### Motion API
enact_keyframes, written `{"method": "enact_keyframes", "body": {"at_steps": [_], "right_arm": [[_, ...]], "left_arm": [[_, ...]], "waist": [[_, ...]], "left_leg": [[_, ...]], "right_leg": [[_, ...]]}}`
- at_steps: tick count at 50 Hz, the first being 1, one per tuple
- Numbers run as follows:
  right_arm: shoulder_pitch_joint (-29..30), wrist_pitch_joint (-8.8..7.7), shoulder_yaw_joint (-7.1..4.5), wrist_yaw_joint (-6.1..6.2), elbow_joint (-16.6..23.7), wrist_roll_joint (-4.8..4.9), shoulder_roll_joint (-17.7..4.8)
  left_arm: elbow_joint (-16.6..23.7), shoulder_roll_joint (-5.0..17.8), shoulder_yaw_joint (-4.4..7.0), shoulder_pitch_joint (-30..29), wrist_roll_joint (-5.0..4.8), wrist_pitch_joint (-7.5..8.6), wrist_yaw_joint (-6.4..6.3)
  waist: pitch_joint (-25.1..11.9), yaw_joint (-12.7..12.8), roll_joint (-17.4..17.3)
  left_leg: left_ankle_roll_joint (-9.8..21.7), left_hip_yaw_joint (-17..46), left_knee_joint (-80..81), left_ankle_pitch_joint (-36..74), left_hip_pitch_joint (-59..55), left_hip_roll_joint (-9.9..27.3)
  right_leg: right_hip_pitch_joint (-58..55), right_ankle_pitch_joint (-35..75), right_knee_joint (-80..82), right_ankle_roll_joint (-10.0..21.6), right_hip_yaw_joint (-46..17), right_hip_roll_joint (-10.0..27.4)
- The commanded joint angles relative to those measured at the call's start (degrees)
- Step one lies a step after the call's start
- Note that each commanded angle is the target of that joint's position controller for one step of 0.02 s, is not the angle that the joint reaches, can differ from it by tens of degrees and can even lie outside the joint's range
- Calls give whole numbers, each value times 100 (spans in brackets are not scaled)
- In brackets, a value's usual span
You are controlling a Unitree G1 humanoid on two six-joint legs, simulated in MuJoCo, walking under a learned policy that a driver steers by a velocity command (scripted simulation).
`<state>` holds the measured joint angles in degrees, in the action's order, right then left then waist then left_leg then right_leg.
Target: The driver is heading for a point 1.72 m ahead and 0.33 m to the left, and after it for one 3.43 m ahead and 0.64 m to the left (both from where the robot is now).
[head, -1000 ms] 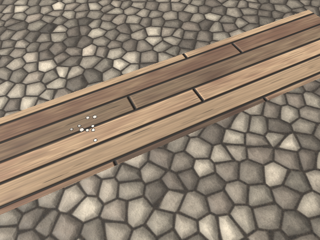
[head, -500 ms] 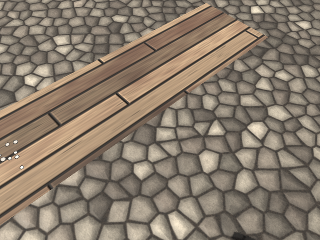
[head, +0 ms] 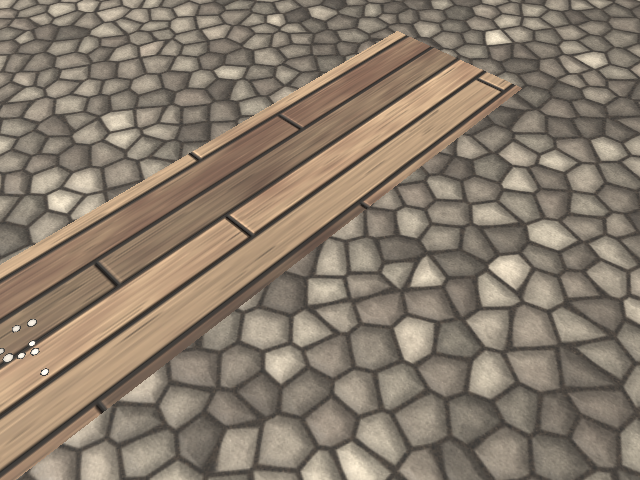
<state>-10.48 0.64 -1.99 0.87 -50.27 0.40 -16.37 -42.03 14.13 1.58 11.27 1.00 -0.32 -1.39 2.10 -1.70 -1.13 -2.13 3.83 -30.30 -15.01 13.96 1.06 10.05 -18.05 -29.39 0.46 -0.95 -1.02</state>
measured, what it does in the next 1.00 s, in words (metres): walks ahead, turning left: left foot, then right foot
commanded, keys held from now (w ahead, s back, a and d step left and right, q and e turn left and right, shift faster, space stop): q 0.06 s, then w+q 0.46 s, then w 0.22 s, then w+e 0.22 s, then e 0.04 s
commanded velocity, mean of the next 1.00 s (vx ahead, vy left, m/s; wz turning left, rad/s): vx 0.35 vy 0.00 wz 0.28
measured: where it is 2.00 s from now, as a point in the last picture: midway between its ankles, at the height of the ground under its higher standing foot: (219, 443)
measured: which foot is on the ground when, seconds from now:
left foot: down 0.00-0.00, up 0.02-0.24, down 0.26-0.78, up 0.80-1.00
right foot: down 0.00-0.26, up 0.28-0.74, down 0.76-1.00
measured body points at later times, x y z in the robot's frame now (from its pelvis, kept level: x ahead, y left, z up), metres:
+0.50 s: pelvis +0.09 +0.09 +0.02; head +0.11 +0.13 +0.46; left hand +0.21 +0.40 -0.08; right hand +0.18 -0.17 -0.09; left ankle +0.00 +0.14 -0.73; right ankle +0.23 -0.07 -0.66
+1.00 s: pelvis +0.38 +0.15 +0.01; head +0.40 +0.17 +0.46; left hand +0.33 +0.43 -0.11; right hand +0.62 -0.04 -0.08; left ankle +0.40 +0.32 -0.68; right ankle +0.41 +0.07 -0.73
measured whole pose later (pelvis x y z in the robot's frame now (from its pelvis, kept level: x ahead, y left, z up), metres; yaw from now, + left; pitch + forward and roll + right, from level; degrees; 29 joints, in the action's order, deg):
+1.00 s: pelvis +0.38 +0.15 +0.01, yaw +18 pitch +1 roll -2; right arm -9.2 -5.3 -1.8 0.0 -40.5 -0.8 -16.6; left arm -45.6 15.5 3.4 19.6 -0.6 4.7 1.0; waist 2.7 2.8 -1.9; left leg -1.0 4.2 -53.9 -15.8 34.1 4.5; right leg 10.1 -8.1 -17.5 4.1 -2.5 -6.0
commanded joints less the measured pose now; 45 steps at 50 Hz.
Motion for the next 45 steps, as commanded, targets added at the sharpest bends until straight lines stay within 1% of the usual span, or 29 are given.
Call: {"method": "enact_keyframes", "body": {"at_steps": [1, 3, 5, 7, 9, 11, 12, 13, 14, 15, 16, 17, 18, 19, 20, 23, 27, 32, 34, 35, 36, 37, 38, 39, 40, 41, 42, 43, 45], "right_arm": [[314, -27, -204, 19, 457, 58, -697], [237, 19, -236, -23, 513, 63, -648], [430, 63, -252, -97, 668, 119, -621], [604, 62, -221, -188, 781, 160, -548], [424, 17, -206, -280, 740, 168, -544], [-272, -38, -248, -332, 468, 162, -544], [-815, -53, -313, -323, 228, 146, -616], [-1423, -77, -452, -286, 63, 179, -907], [-1689, -177, -600, -203, 224, 120, -1762], [-1578, -358, -505, -288, 447, -9, -1636], [-1238, -474, -413, -292, 514, 3, -1292], [-1019, -528, -332, -271, 561, 65, -1010], [-829, -518, -296, -228, 624, 75, -947], [-776, -504, -269, -186, 674, 47, -913], [-859, -485, -251, -146, 695, 25, -875], [-1216, -458, -264, -31, 677, 52, -889], [-1430, -395, -267, 88, 622, 52, -858], [-1780, -377, -263, 112, 434, 84, -790], [-1749, -343, -297, 119, 400, 73, -837], [-1692, -328, -321, 119, 415, 59, -898], [-1672, -301, -344, 119, 432, 37, -956], [-1544, -271, -325, 105, 481, 7, -955], [-1376, -265, -260, 96, 627, -78, -827], [-2227, -326, -74, 48, 649, -74, -115], [-2230, -425, -81, 0, 564, 45, -429], [-1407, -501, -191, -45, 773, 154, -835], [-811, -591, -161, -67, 932, 139, -840], [-506, -662, -166, -80, 1010, 55, -762], [-639, -675, -165, -98, 1014, -38, -612]], "left_arm": [[275, 1197, 383, 205, -39, 0, -134], [379, 1156, 394, 25, -22, -11, -188], [385, 1208, 431, 188, -38, 48, -191], [361, 1278, 473, 65, -162, 139, -153], [393, 1312, 491, -186, -203, 174, -94], [404, 1300, 498, -414, -254, 167, -7], [381, 1158, 462, -360, -241, 174, 21], [389, 857, 368, -290, -159, 217, 54], [786, 367, 217, -509, 16, 293, 74], [966, 633, 255, -777, -227, 459, 75], [960, 930, 328, -847, -401, 567, 115], [847, 1080, 372, -752, -337, 644, 131], [726, 1067, 391, -701, -181, 688, 112], [690, 1097, 425, -670, -79, 704, 128], [668, 1058, 434, -671, -56, 703, 166], [735, 787, 380, -891, -73, 664, 213], [950, 517, 272, -1595, -133, 682, 293], [1103, 524, 233, -2157, -191, 786, 448], [1085, 660, 279, -2006, -204, 805, 453], [1038, 770, 328, -1776, -195, 806, 431], [947, 917, 400, -1373, -182, 797, 383], [768, 1106, 487, -589, -179, 782, 324], [573, 1271, 514, 508, -92, 751, 275], [319, 1699, 627, 1264, -25, 732, 289], [137, 1194, 503, 1383, -153, 745, 356], [190, 926, 415, 809, -252, 719, 329], [254, 839, 374, 432, -210, 667, 303], [269, 809, 346, 215, -145, 635, 300], [296, 753, 303, 99, -64, 634, 281]], "waist": [[-11, 215, 886], [-78, 208, 1134], [-72, 380, 908], [176, 378, 727], [158, 261, 784], [-70, -116, 703], [-242, -298, 531], [-396, -516, -185], [-429, -409, -1889], [-585, -505, -1261], [8, -325, -755], [277, -195, -411], [323, -104, -199], [301, -46, -290], [215, -35, -372], [88, -72, -275], [245, -252, -447], [433, -444, -502], [383, -302, -606], [212, -167, -688], [-147, 37, -801], [-724, 473, -792], [-1579, 952, -616], [-2615, 627, 1158], [-2703, 695, 1540], [-1428, 679, 1086], [-775, 599, 428], [-301, 417, 87], [-221, 100, 272]], "left_leg": [[77, -164, -589, 310, 737, -100], [80, -257, -1564, -1030, 1035, -39], [152, -199, -2505, -1892, 1735, 239], [266, -202, -2165, -1577, 1876, 450], [372, -475, -1479, -1254, 1204, 358], [440, -1021, -483, -386, -145, -37], [469, -1219, -181, -182, -951, -336], [683, -588, 253, -323, -1817, -160], [1593, 2769, 1272, -804, -2411, 1519], [2411, 4388, 2112, -1907, -2256, 2112], [2313, 4029, 2183, -2109, -2053, 2108], [2025, 3357, 2073, -1769, -1857, 1818], [1783, 2776, 1987, -1098, -1691, 1555], [1626, 2290, 1987, -376, -1565, 1306], [1539, 1974, 2017, 180, -1545, 1136], [1477, 1390, 1968, 1634, -1587, 904], [1279, 1015, 1992, 1681, -1065, 628], [1256, 1133, 1871, 1830, -1291, 910], [1176, 1150, 1612, 2569, -1648, 1047], [1114, 1102, 1284, 3563, -1821, 1039], [1059, 1047, 743, 4812, -1952, 981], [933, 856, -198, 5560, -1805, 777], [831, 848, -1581, 4642, -808, 614], [358, 549, -4061, 702, 1423, -506], [352, 853, -4795, -1644, 2205, -684], [394, 689, -4957, -1313, 2727, -229], [448, 479, -4660, -852, 2656, 27], [434, 331, -4247, -605, 2556, 193], [360, 291, -3691, -373, 2091, 403]], "right_leg": [[-105, 1361, 894, 671, -1034, 1255], [-77, 1984, 936, 1090, -1356, 1819], [-347, 960, 1328, 1407, -1700, 2284], [-339, -626, 1659, 1235, -1552, 2168], [-85, -695, 1685, 1005, -996, 1870], [468, -618, 1204, 785, -256, 1514], [843, -578, 585, 650, 85, 1303], [1442, -343, -927, 339, 630, 954], [3200, -1672, -3297, -219, 781, 150], [3916, -1822, -4000, -149, -303, -66], [4271, -1325, -4093, -11, -451, 270], [4182, -700, -3850, 91, -429, 482], [3967, -206, -3497, 91, -395, 607], [3670, 174, -3131, 50, -371, 646], [3458, 489, -2893, -9, -303, 588], [3365, 1201, -2131, -213, -119, 363], [2850, 2127, -705, -374, 28, 116], [2495, 2485, 119, -161, 65, 55], [2330, 2146, 254, 21, 83, 35], [2030, 1858, 256, 137, 172, -68], [1482, 1583, 203, 280, 326, -235], [393, 1795, 318, 502, 403, -239], [-1430, 1817, -46, 892, -323, 482], [-3738, 887, 118, 1989, -3184, 2020], [-3785, 35, 1110, 2134, -4680, 2273], [-2816, -422, 1272, 1837, -3840, 2029], [-1814, -148, 1457, 1651, -3128, 1747], [-1004, 489, 1611, 1578, -2679, 1523], [-306, 1300, 1877, 1562, -2250, 1226]]}}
